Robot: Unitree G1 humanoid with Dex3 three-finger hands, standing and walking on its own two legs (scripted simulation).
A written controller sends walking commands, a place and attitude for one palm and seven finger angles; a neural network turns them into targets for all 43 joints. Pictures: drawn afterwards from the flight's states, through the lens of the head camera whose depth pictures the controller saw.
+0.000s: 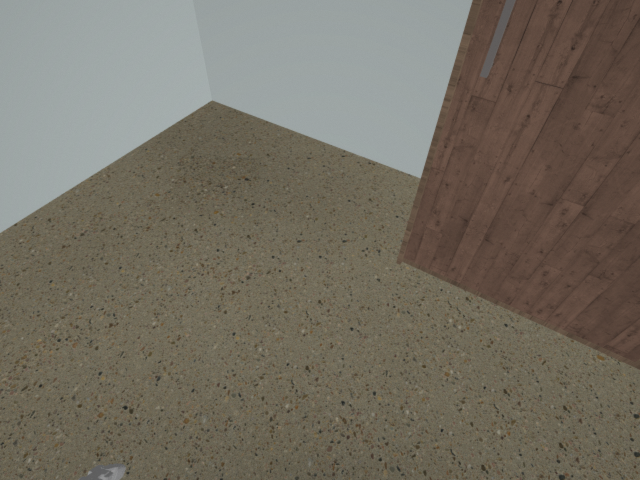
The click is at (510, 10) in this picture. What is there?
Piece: wardrobe's sliding door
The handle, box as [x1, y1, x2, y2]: [480, 0, 515, 77]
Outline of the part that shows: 515,0 506,0 480,74 481,76 486,77 488,74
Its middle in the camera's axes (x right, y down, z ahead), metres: +0.40 -0.47 +0.84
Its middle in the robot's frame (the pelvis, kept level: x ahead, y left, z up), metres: +0.98 -0.33 +0.17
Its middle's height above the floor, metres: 0.94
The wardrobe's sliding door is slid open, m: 0.00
